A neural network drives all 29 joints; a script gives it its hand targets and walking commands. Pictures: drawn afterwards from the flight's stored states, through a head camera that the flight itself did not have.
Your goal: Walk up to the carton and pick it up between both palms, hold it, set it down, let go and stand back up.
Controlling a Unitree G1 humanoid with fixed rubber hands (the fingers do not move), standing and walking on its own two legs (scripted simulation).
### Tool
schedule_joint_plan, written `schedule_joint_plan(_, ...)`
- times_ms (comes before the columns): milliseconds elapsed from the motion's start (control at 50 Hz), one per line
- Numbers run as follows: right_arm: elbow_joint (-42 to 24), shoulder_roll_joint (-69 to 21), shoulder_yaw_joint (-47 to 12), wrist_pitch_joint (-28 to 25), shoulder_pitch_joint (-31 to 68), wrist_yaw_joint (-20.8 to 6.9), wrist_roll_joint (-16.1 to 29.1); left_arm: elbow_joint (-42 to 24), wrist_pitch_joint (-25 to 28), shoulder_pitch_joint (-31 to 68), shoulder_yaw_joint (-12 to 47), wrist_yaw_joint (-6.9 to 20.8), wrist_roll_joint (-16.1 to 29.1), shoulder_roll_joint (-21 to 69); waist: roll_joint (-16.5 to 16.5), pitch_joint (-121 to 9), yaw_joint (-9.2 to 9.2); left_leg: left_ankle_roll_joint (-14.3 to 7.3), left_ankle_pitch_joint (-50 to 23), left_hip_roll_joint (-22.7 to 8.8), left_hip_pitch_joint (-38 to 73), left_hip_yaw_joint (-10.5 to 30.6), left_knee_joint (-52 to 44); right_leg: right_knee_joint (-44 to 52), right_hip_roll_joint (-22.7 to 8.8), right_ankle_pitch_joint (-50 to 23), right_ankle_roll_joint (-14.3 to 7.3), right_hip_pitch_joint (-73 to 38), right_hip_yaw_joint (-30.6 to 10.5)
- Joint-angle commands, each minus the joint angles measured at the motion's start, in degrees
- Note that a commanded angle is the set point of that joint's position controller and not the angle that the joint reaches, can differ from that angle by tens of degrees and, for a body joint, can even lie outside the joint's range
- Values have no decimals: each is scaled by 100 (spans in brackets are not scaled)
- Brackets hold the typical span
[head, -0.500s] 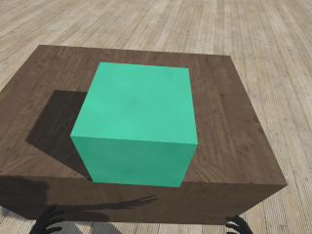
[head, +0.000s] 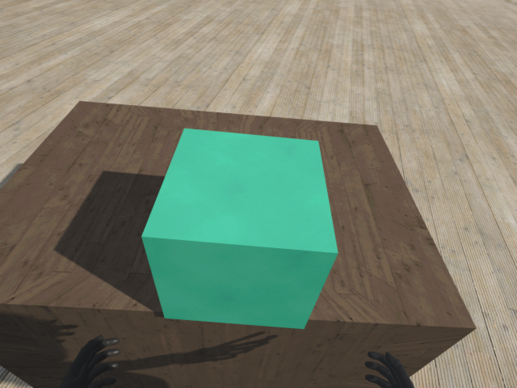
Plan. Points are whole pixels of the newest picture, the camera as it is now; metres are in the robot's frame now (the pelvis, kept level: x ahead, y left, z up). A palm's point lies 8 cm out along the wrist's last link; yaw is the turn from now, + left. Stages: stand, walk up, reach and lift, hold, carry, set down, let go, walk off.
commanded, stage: reach and lift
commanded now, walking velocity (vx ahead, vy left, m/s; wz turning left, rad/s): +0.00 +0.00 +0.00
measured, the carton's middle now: (243, 227) +0.43 +0.05 -0.01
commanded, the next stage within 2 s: none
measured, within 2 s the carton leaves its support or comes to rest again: neither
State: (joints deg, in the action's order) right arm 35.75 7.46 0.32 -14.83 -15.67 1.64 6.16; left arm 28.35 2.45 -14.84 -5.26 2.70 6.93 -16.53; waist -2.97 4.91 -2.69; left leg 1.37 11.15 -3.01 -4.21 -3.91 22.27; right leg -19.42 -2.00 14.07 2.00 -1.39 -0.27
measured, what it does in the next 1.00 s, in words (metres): stands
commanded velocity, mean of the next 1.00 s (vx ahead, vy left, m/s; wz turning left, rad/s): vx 0.00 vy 0.00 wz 0.00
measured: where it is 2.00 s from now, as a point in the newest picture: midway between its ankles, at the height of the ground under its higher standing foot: outside the picture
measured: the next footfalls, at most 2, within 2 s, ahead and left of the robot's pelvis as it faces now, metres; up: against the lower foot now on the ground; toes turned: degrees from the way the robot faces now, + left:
none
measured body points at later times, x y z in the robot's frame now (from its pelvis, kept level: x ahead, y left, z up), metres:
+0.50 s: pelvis -0.02 +0.00 -0.01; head -0.04 +0.02 +0.44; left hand +0.14 +0.28 -0.05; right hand +0.16 -0.19 -0.05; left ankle +0.02 +0.13 -0.74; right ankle -0.03 -0.14 -0.74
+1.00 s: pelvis +0.00 +0.01 -0.01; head +0.00 +0.02 +0.44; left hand +0.20 +0.28 -0.01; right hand +0.23 -0.18 -0.02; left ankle +0.02 +0.13 -0.74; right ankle -0.03 -0.14 -0.74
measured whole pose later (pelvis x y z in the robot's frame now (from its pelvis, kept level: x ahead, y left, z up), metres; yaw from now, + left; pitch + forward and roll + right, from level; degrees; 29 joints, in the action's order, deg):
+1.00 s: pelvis +0.00 +0.01 -0.01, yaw +2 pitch -3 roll -1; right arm 22.4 7.0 -2.3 -15.3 -12.1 6.0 12.9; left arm 21.4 14.0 -11.5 2.2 3.0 20.4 -22.1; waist -1.5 2.9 -2.1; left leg 0.8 13.2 -1.9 -11.2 -1.5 27.8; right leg -24.5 -2.2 16.7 2.5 4.5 -0.2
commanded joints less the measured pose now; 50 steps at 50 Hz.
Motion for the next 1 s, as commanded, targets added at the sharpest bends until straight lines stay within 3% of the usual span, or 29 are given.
schedule_joint_plan(0,-1196,559,191,-388,327,39,88,-1048,658,365,-206,19,263,-957,758,-453,20,348,-1708,373,768,-81,-108,571,328,-197,-305,1199,177)
schedule_joint_plan(180,-1570,209,112,-541,243,174,80,-1001,1355,297,14,193,747,-1169,516,-239,46,213,-819,423,274,-41,-96,473,200,396,-235,1308,36)
schedule_joint_plan(320,-1684,50,100,-696,454,239,153,-898,1883,524,170,168,1077,-1431,513,-240,86,155,-198,422,-124,46,12,258,145,773,-202,1390,-11)
schedule_joint_plan(560,-1666,5,-151,-1000,745,303,449,-785,2460,806,465,82,1402,-1579,764,-504,140,231,-443,370,-318,222,294,-48,176,608,-250,1502,9)
schedule_joint_plan(640,-1586,105,-132,-958,900,319,480,-772,2384,929,515,75,1386,-1581,871,-581,175,273,-550,340,-271,262,274,-61,187,513,-272,1488,24)
schedule_joint_plan(760,-2003,334,13,-757,1136,362,527,-1274,2039,1130,406,-14,1382,-1645,942,-1007,128,335,-1001,317,-26,285,277,-78,235,110,-274,1371,41)
schedule_joint_plan(900,-2663,497,-45,-422,1213,435,659,-1877,1480,1169,168,18,1366,-1669,802,-1389,74,353,-1981,311,355,260,325,28,255,-680,-264,1125,16)
schedule_joint_plan(980,-2973,560,-103,-79,1393,487,722,-2057,1082,1477,5,110,1358,-1727,684,-1383,71,320,-2092,323,442,244,236,155,220,-830,-239,1062,-17)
